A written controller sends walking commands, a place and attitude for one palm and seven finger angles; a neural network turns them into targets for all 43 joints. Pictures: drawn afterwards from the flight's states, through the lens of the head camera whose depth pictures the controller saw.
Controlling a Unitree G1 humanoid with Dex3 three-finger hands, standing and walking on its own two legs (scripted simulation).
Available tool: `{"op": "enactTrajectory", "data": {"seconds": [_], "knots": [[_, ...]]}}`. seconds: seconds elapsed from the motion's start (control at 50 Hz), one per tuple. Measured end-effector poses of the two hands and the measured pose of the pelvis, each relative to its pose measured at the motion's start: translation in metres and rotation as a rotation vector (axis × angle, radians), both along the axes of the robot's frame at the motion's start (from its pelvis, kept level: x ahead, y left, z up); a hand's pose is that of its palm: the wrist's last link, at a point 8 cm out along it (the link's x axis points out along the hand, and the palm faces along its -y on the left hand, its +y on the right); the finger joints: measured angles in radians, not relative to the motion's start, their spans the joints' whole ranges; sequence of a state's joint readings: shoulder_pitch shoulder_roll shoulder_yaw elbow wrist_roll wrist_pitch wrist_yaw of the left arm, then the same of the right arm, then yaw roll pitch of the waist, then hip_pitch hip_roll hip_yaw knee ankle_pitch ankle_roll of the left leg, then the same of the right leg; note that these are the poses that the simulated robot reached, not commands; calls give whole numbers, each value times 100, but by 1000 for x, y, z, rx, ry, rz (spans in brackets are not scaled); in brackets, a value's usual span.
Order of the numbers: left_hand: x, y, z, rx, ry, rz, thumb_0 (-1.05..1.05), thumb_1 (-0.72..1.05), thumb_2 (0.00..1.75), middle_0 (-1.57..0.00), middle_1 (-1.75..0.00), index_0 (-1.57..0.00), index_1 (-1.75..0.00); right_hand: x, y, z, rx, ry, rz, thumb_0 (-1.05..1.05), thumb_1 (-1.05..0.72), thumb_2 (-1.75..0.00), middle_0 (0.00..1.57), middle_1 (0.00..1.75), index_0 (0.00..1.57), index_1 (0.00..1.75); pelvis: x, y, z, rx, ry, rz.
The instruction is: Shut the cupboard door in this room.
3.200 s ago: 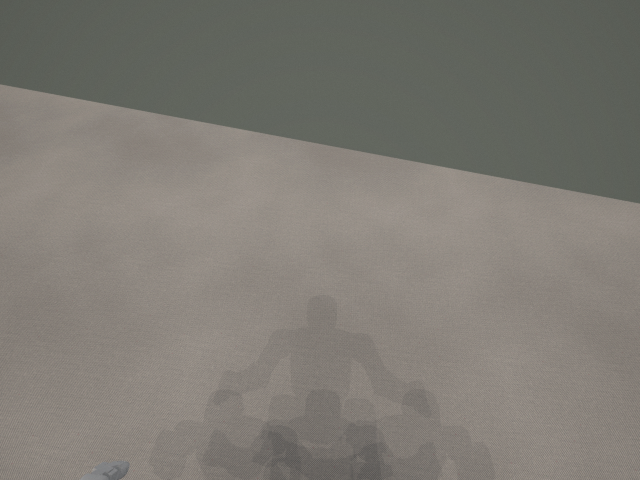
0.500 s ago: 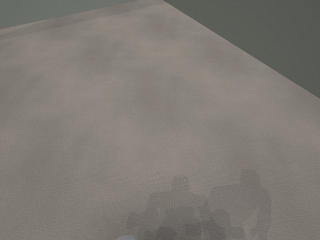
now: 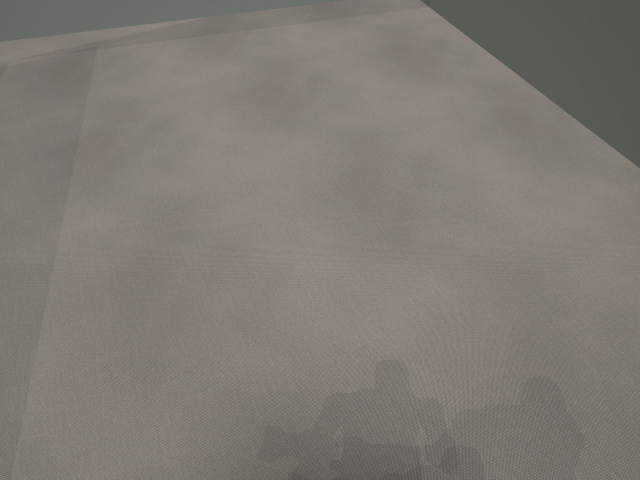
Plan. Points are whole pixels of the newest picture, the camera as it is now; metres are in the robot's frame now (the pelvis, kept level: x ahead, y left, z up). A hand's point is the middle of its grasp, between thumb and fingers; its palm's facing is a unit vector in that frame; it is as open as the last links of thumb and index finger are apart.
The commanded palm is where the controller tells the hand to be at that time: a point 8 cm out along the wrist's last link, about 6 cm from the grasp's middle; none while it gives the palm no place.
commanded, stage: turn or walk to find it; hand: left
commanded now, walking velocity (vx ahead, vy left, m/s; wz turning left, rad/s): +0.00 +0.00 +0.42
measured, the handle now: out of the picture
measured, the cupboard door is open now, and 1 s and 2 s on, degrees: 86 86 86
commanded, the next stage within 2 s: none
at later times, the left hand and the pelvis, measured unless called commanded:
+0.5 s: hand out of the picture -0.05 +0.23 -0.19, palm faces +0.28 -0.93 -0.23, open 7.4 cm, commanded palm none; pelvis -0.04 +0.02 -0.01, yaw +14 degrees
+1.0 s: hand out of the picture -0.04 +0.20 -0.14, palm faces +0.45 -0.85 -0.27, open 7.4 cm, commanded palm none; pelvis -0.05 -0.02 +0.00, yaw +27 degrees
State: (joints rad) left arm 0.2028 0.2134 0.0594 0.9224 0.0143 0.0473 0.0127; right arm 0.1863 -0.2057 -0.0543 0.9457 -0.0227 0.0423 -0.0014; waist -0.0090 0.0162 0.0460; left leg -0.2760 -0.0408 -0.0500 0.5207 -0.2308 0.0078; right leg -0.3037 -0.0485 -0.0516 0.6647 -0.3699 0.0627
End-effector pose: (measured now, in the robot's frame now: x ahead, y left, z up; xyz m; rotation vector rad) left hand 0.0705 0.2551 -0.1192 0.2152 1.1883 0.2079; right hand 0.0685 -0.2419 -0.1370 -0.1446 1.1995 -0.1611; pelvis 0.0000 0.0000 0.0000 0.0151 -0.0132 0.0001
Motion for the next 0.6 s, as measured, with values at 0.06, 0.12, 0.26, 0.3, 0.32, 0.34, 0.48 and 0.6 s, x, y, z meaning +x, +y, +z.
{"op": "enactTrajectory", "data": {"seconds": [0.06,0.12,0.26,0.3,0.32,0.34,0.48,0.6], "knots": [[-7,-13,3,13,-40,12,0,91,90,-19,-30,-20,-29,-4,-11,-10,13,20,14,0,-91,-89,20,30,20,30,-6,-9,-4,-3,-4,35],[-23,-22,8,4,-43,44,0,90,90,-20,-30,-20,-29,-7,-19,-8,10,55,40,0,-91,-89,20,30,20,30,-11,-13,1,5,-7,68],[-61,-27,4,-28,11,115,0,90,90,-20,-30,-20,-30,-14,-25,2,-20,112,93,0,-91,-89,20,30,20,30,-17,-12,7,8,-5,140],[-73,-24,-1,-39,25,140,0,90,90,-20,-30,-20,-30,-12,-20,4,-33,127,118,0,-91,-89,19,30,19,30,-20,-9,7,6,-2,160],[-79,-21,-3,-45,32,154,0,90,90,-20,-30,-20,-30,-11,-17,5,-40,131,132,0,-91,-89,19,30,19,30,-21,-6,6,5,-1,171],[-86,-17,-6,-50,39,169,0,90,90,-20,-30,-20,-30,-8,-13,6,-47,131,147,0,-91,-89,19,30,19,30,-23,-3,5,3,0,181],[-137,20,-35,-74,118,272,0,90,90,-20,-30,-20,-30,16,29,10,-86,45,248,0,-91,-89,19,30,19,30,-36,23,-8,-13,4,238],[-148,38,-20,-61,115,315,0,91,90,-20,-30,-20,-29,19,56,20,-70,18,296,0,-91,-89,20,30,20,30,-42,31,4,-26,7,280]]}}
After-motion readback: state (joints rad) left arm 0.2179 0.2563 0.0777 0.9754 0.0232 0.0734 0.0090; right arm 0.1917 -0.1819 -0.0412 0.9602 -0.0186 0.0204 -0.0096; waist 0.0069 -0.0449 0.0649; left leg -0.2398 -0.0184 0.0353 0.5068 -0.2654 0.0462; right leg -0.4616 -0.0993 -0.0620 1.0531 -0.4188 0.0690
